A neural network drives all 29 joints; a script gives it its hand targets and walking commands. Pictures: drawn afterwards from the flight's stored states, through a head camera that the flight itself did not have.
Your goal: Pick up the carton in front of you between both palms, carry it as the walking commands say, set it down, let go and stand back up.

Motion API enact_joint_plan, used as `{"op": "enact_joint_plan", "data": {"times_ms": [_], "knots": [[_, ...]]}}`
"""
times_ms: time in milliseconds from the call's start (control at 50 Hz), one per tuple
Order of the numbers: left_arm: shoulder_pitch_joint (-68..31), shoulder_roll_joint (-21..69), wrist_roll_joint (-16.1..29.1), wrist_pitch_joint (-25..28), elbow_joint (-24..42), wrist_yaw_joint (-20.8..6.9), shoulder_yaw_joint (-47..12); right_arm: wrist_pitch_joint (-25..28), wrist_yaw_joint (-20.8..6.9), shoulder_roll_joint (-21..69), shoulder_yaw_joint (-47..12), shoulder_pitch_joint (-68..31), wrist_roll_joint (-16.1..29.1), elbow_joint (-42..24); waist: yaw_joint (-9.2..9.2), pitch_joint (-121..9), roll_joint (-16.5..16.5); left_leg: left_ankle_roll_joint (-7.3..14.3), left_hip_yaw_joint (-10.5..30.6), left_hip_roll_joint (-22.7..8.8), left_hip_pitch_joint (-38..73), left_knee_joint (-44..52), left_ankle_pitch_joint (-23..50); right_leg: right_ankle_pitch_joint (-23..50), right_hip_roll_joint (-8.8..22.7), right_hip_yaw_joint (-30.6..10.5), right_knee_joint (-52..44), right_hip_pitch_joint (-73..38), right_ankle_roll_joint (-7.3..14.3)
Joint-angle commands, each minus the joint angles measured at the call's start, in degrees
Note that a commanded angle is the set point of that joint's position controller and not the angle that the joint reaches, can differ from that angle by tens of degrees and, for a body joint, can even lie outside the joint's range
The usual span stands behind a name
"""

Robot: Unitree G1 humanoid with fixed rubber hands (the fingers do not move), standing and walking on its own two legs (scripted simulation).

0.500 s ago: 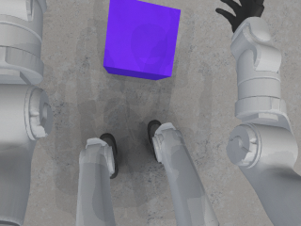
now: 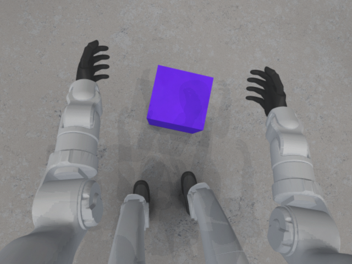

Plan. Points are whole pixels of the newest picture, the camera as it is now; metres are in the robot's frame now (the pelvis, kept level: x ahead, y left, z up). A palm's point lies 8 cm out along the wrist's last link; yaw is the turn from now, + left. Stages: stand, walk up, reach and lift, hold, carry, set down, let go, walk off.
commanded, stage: let go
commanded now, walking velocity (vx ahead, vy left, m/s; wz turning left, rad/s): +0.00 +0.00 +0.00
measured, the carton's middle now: (177, 104) +0.50 -0.10 -0.56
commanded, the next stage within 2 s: stand in 1.24 s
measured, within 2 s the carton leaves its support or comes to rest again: neither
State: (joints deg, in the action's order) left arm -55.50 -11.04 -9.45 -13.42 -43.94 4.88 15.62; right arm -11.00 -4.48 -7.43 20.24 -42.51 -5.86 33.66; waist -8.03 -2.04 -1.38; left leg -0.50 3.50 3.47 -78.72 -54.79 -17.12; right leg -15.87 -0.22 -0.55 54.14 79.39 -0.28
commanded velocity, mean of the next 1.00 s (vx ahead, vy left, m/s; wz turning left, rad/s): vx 0.00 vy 0.00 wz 0.00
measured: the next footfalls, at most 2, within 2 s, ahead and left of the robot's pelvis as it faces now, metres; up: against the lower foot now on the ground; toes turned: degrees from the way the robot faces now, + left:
none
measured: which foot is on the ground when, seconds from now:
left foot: down 0.00-1.00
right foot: down 0.00-1.00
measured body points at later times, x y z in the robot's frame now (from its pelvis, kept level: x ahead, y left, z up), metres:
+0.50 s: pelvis +0.06 -0.01 +0.08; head +0.18 +0.00 +0.51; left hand +0.35 +0.18 -0.03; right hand +0.25 -0.26 +0.00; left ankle +0.05 +0.11 -0.65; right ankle +0.06 -0.12 -0.65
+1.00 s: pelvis +0.08 +0.01 +0.09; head +0.08 +0.01 +0.54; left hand +0.25 +0.24 +0.02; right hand +0.25 -0.23 +0.02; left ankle +0.05 +0.11 -0.65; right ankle +0.06 -0.12 -0.65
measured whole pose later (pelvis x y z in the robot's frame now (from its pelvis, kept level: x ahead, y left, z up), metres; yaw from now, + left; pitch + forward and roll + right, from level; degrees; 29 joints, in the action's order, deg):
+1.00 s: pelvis +0.08 +0.01 +0.09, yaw -3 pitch -3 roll +0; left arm 13.9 -12.5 0.7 -5.3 -25.7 -2.5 1.5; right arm -8.8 -3.3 -12.2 2.3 11.6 -1.4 24.0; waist 0.1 4.0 -0.7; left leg 1.5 1.8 2.2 -5.6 -26.0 -17.1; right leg -15.3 -0.4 -3.1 25.7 7.2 -0.9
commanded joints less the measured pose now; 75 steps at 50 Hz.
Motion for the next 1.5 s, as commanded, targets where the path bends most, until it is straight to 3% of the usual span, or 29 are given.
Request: {"op": "enact_joint_plan", "data": {"times_ms": [0, 80, 160, 320, 440, 560, 660, 760, 920, 940, 960, 1080, 1220, 1240, 1260, 1340, 1400, 1480], "knots": [[-4.78, -0.89, 0.54, 2.51, 13.22, 2.72, -0.74, 2.43, -1.99, -9.87, -2.08, 0.21, 0.25, -7.76, -2.74, -53.51, -4.81, -1.94, -1.85, 1.60, 37.90, 6.15, 17.76, 23.60, -2.82, 3.64, -4.07, -35.35, -0.81], [5.95, 0.08, 1.52, 4.43, 15.74, 2.90, -2.29, 3.97, -3.25, -9.37, -6.16, 9.83, 2.16, -7.12, -1.46, -43.89, -2.13, -1.32, -2.97, 1.45, 34.60, 11.12, 8.24, 19.95, -1.69, 1.77, -8.06, -44.27, -0.89], [16.28, -0.27, 2.71, 6.54, 15.08, 1.62, -3.55, 5.81, -3.38, -8.86, -9.55, 18.49, 4.26, -7.39, -0.19, -36.64, 0.01, -0.70, -3.52, 1.25, 33.90, 14.15, 4.66, 19.60, -0.91, -0.22, -11.43, -51.63, -1.22], [35.08, -1.91, 4.73, 10.99, 13.40, -0.79, -5.40, 9.29, -1.28, -7.71, -14.78, 36.50, 7.39, -12.13, 1.48, -28.84, 4.41, 0.56, -3.33, 0.99, 38.49, 18.84, 7.16, 29.17, -0.22, -3.28, -15.72, -65.31, -2.34], [46.82, -3.02, 5.67, 13.35, 16.13, -1.98, -7.19, 10.78, -0.13, -8.33, -16.98, 47.62, 8.22, -16.41, 3.09, -21.64, 3.13, 0.80, -2.64, 0.36, 50.51, 23.81, 11.77, 30.51, -0.74, -3.00, -20.28, -68.74, -2.40], [55.45, -3.50, 6.74, 13.25, 18.97, -3.57, -9.26, 10.42, -0.42, -9.53, -17.82, 51.41, 8.54, -15.99, 5.50, -11.66, -0.60, 0.07, -1.82, -1.25, 63.00, 28.39, 13.85, 20.62, -1.76, -1.13, -26.01, -67.40, -1.41], [61.58, -3.61, 7.86, 12.07, 20.60, -5.42, -11.14, 9.44, -0.37, -10.17, -16.93, 53.17, 7.61, -13.94, 6.93, -6.01, -2.22, -0.76, -1.38, -2.18, 69.17, 31.17, 17.43, 17.47, -2.55, -0.04, -28.80, -69.07, -0.67], [64.78, -4.44, 9.24, 10.44, 22.99, -6.95, -12.65, 7.94, 0.10, -10.59, -15.75, 54.68, 5.90, -13.12, 7.09, -1.51, -0.68, -1.00, -0.98, -2.76, 72.30, 33.23, 20.03, 16.39, -3.38, 0.62, -30.55, -71.33, -0.32], [65.15, -5.43, 9.75, 7.60, 25.24, -8.38, -12.99, 5.09, 0.12, -10.70, -15.10, 53.13, 4.56, -13.37, 6.95, 3.83, 0.95, -0.85, -1.11, -2.83, 71.76, 34.75, 15.54, 12.02, -3.20, 1.16, -31.31, -74.39, -0.06], [68.64, -4.96, 10.54, 9.29, 21.61, -7.27, -13.19, 2.20, 1.59, -12.77, -15.38, 50.25, 4.08, -16.51, 7.71, 1.28, 2.15, -0.96, -0.95, -3.13, 75.10, 32.34, 20.13, 10.22, -4.57, 1.67, -29.29, -72.46, -0.64], [67.78, -5.39, 10.38, 9.53, 22.73, -6.79, -13.06, 1.43, 2.22, -12.22, -15.73, 52.06, 4.28, -16.05, 7.49, 1.89, 0.58, -1.20, -0.68, -3.05, 74.20, 31.62, 20.90, 9.17, -4.26, 1.60, -29.25, -71.72, -0.50], [66.34, -6.25, 9.82, 8.67, 23.45, -6.30, -12.72, -0.63, 3.36, -11.22, -16.93, 51.40, 4.71, -16.76, 7.75, 3.97, -0.55, -0.56, -1.46, -2.34, 72.14, 31.64, 16.62, 9.08, -3.74, 0.81, -29.02, -71.88, -0.39], [66.29, -6.37, 8.96, 7.35, 23.02, -6.86, -11.98, -2.36, 3.77, -10.82, -17.34, 50.75, 4.95, -17.65, 7.98, 4.58, 1.10, 0.30, -2.67, -1.41, 70.80, 31.51, 11.66, 9.17, -3.11, -0.23, -29.63, -73.25, -0.80], [75.65, -9.79, 6.43, 11.18, 13.70, -4.76, -11.16, 6.54, 5.33, -14.44, -17.04, 55.65, 2.91, -8.38, 9.48, 6.49, -7.60, -0.68, -0.98, -7.29, 65.29, 32.58, -15.61, -9.50, 3.88, -6.72, -33.87, -60.74, -1.54], [73.78, -12.71, 6.16, 12.69, 13.49, -3.98, -10.86, 9.65, 6.10, -13.68, -16.95, 57.61, 1.94, -7.62, 7.75, 10.52, -4.53, -0.33, 2.53, -7.80, 63.36, 33.47, -19.03, -14.84, 3.75, -7.16, -34.05, -57.67, -1.50], [70.76, -7.61, 7.33, 17.10, 10.52, -5.35, -12.43, 14.93, 6.33, -13.00, -17.86, 54.96, 2.95, -4.70, 7.59, 0.26, 2.95, 1.00, 3.99, -8.76, 67.00, 29.16, -6.52, -5.53, 2.57, -8.48, -31.75, -57.09, 0.38], [71.21, -7.61, 7.58, 18.03, 8.69, -5.52, -12.63, 16.07, 6.12, -13.12, -18.22, 56.39, 3.56, -2.46, 7.01, -3.79, 3.49, 0.27, 2.66, -8.34, 68.11, 26.60, 1.50, 5.86, 3.22, -10.22, -29.77, -59.98, 1.28], [74.88, -8.44, 8.06, 17.92, 5.99, -5.03, -12.70, 15.79, 6.62, -13.79, -18.67, 59.22, 3.98, 0.14, 7.15, -4.45, 3.37, -0.30, 1.66, -8.23, 67.01, 25.24, 6.08, 19.81, 2.99, -9.57, -26.05, -62.03, 1.81]]}}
